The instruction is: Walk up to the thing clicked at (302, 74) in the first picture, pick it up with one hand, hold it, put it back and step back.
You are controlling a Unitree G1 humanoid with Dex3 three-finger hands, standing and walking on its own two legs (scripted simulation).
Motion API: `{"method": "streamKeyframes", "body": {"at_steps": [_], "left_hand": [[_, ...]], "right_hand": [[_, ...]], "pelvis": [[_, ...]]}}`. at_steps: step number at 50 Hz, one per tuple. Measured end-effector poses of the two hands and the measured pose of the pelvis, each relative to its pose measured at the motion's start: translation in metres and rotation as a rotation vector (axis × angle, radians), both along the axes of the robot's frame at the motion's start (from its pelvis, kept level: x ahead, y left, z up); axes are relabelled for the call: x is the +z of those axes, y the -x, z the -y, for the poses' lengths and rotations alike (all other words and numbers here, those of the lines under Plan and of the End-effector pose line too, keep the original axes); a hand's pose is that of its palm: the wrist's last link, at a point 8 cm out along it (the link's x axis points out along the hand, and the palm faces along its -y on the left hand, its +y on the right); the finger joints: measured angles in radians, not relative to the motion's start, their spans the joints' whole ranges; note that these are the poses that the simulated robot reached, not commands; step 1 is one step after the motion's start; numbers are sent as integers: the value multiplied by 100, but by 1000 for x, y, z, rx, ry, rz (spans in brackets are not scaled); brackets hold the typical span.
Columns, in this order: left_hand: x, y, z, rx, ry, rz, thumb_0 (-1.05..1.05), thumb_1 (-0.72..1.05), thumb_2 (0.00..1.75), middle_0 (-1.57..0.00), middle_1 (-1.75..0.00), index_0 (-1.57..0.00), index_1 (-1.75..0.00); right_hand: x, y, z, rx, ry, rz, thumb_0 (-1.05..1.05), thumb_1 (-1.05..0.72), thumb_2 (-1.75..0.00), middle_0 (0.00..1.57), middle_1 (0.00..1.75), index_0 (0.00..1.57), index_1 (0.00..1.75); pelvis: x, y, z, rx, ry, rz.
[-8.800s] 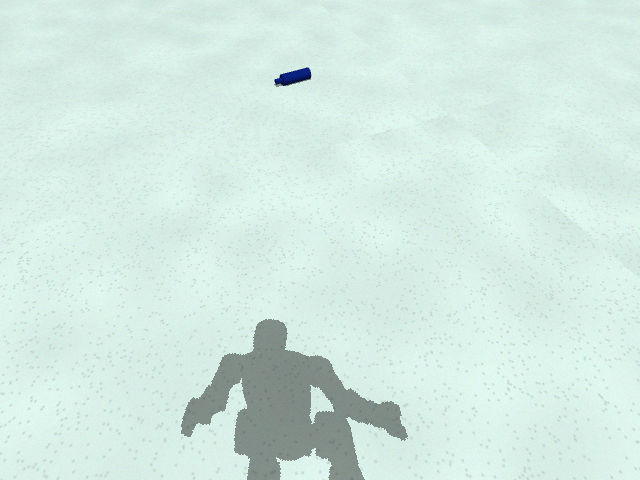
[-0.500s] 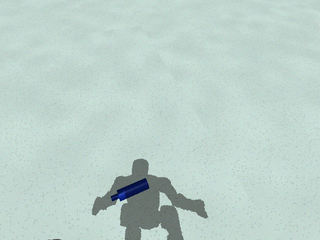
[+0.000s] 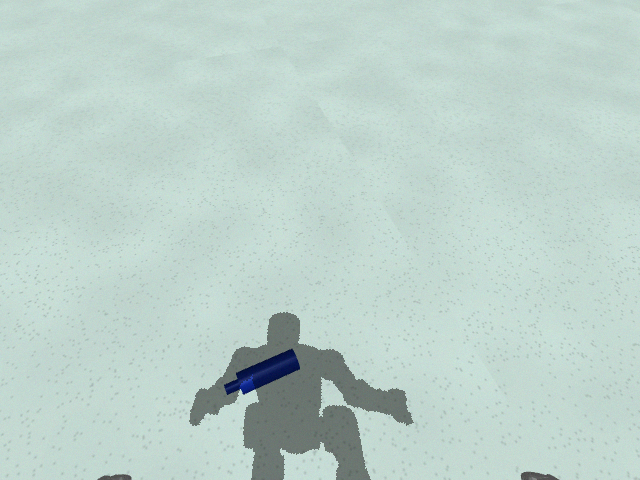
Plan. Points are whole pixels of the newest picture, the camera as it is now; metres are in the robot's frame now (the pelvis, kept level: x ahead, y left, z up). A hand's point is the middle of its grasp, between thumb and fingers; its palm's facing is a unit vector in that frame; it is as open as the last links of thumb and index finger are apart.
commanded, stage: stand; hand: left
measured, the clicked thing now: (261, 373) +0.51 +0.20 -0.75
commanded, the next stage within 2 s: none
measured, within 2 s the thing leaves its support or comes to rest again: neither
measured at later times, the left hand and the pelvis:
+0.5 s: hand out of the picture +0.04 +0.25 -0.16, palm faces -0.03 -0.94 -0.33, open 7.4 cm; pelvis -0.01 -0.01 +0.00, yaw +0 degrees
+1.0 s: hand out of the picture +0.07 +0.24 -0.16, palm faces -0.02 -0.94 -0.34, open 7.4 cm; pelvis +0.00 -0.01 +0.00, yaw +0 degrees
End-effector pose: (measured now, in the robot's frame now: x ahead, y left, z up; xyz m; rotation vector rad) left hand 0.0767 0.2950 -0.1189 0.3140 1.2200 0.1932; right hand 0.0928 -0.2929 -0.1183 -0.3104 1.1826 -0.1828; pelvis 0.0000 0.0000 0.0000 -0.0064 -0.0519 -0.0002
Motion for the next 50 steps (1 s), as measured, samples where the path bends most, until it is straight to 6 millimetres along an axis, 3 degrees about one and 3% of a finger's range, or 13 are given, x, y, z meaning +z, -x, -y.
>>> {"method": "streamKeyframes", "body": {"at_steps": [24,50], "left_hand": [[-3,38,4,15,4,-50,0,90,90,-20,-30,-20,-30],[0,12,7,2,1,-8,0,90,90,-20,-30,-20,-30]], "right_hand": [[-5,48,11,-24,4,-82,1,-91,-90,20,30,21,30],[-2,22,11,-4,5,-38,1,-91,-90,20,30,21,30]], "pelvis": [[0,14,6,5,0,-5],[0,1,8,0,-1,-9]]}}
